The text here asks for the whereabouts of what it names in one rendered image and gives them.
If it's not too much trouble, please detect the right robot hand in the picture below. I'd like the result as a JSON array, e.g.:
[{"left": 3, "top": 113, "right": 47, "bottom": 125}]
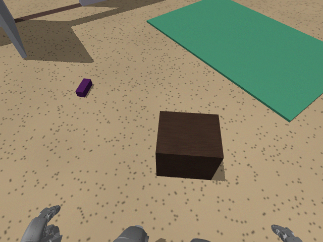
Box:
[{"left": 271, "top": 225, "right": 303, "bottom": 242}]

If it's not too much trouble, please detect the left robot hand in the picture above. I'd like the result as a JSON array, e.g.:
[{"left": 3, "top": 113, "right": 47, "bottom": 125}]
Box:
[{"left": 20, "top": 205, "right": 63, "bottom": 242}]

